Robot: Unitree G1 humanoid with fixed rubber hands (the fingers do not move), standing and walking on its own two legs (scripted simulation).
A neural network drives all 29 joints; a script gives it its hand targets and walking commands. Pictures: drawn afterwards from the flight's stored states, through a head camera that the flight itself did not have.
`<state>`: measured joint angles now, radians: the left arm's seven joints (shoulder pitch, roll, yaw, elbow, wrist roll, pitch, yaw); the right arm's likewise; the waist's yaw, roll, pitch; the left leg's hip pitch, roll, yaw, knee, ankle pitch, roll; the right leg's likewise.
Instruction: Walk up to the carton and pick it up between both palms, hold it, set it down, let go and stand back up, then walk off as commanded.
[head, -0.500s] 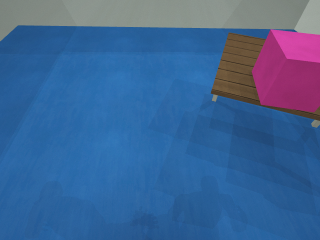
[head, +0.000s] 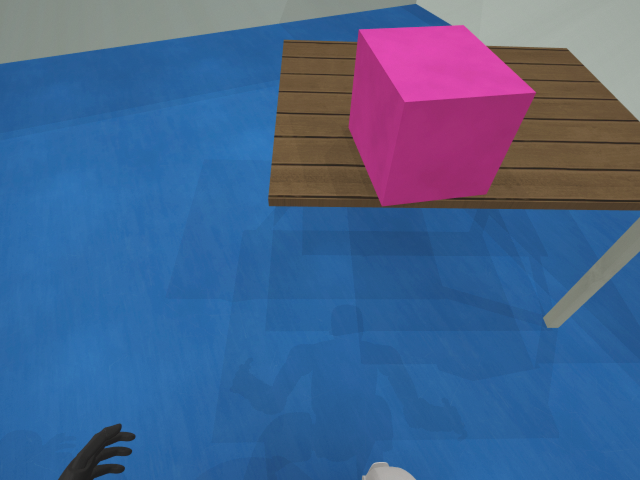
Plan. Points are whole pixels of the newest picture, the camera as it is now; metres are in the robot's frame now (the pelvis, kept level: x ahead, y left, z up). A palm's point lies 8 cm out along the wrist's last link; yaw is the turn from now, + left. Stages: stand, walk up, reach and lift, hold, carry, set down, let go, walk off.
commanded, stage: walk up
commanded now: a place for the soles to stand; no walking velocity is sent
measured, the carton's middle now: (423, 113) +0.82 -0.25 +0.02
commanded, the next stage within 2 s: none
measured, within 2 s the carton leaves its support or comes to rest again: neither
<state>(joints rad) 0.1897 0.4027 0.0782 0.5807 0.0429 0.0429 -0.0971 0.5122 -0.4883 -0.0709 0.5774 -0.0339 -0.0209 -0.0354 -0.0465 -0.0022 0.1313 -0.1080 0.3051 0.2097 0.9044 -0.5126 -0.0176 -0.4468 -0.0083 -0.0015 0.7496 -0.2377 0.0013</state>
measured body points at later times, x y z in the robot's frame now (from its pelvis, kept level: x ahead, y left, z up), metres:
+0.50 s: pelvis +0.14 -0.06 +0.01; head +0.14 -0.02 +0.46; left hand +0.31 +0.24 -0.09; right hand +0.16 -0.41 -0.01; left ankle +0.19 +0.09 -0.70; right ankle +0.18 -0.23 -0.62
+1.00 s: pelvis +0.28 -0.23 +0.02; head +0.28 -0.21 +0.47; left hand +0.39 +0.08 -0.07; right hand +0.36 -0.54 -0.05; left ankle +0.38 -0.14 -0.66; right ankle +0.26 -0.32 -0.70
